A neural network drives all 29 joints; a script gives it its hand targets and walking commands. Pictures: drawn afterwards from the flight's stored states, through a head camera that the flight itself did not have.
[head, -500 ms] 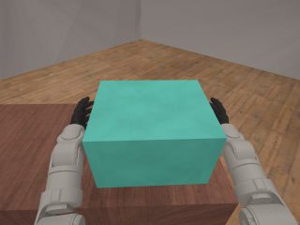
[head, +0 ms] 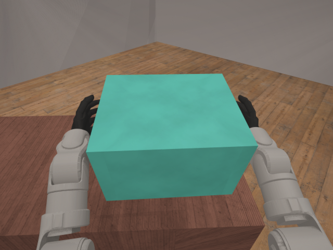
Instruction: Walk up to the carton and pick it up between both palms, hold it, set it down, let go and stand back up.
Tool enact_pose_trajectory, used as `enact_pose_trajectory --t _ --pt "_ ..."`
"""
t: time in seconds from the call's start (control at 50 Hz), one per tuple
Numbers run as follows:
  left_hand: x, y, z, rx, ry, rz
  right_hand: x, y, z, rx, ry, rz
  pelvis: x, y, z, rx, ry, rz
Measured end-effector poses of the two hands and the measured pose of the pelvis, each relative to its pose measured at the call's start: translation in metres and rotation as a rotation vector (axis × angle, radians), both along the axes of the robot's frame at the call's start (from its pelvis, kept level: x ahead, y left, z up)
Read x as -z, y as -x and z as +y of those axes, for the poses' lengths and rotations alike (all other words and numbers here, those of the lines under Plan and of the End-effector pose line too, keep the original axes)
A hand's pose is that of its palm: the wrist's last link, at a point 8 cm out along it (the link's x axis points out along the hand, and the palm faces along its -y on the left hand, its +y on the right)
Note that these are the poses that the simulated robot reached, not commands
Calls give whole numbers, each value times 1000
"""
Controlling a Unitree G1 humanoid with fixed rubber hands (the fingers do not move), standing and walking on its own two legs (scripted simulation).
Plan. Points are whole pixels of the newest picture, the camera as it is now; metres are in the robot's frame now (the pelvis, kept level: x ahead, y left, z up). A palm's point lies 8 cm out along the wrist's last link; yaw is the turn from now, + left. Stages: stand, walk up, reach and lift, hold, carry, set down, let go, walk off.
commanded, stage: hold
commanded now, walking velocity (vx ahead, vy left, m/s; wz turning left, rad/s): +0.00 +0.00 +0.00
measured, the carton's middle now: (167, 133) +0.37 +0.00 +0.17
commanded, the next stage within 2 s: none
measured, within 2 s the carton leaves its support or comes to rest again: neither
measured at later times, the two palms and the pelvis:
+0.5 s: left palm (82, 136) +0.35 +0.20 +0.19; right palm (247, 134) +0.35 -0.18 +0.18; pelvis -0.01 +0.00 +0.00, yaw +0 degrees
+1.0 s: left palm (83, 137) +0.35 +0.19 +0.18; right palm (248, 133) +0.35 -0.19 +0.18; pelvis -0.01 +0.00 +0.00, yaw +0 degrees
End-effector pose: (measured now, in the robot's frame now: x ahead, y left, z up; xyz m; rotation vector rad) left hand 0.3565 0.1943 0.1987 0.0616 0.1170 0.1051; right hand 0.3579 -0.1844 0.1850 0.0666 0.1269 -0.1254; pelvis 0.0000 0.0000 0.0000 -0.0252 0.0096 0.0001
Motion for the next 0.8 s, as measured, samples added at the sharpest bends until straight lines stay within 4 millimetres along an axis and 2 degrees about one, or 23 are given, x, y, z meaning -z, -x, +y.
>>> enact_pose_trajectory --t 0.12,0.28,0.44,0.48,0.58,0.64,0.72,0.76,0.8 --pt "11 5 1 10 -2 78 10 7 0 2 2 76 0 3 0 0 1 -17" --pt "0 10 1 9 -4 32 -2 12 1 0 10 30 0 7 1 0 1 -23" --pt "18 8 2 10 2 103 16 11 1 -2 12 100 0 8 1 1 1 -23" --pt "15 8 2 8 0 93 14 10 1 -3 12 91 0 7 1 1 1 -22" --pt "-3 8 0 7 -13 14 -6 9 0 -4 20 10 0 6 1 1 1 -21" --pt "5 6 -1 8 -10 44 -1 7 -1 -4 16 40 0 7 1 1 1 -22" --pt "18 5 0 5 -3 106 15 5 0 -5 7 103 0 6 1 1 1 -20" --pt "17 4 1 3 -3 101 15 5 0 -6 6 98 0 6 1 1 0 -20" --pt "8 5 1 1 -7 64 6 4 1 -8 4 61 0 5 1 1 0 -19"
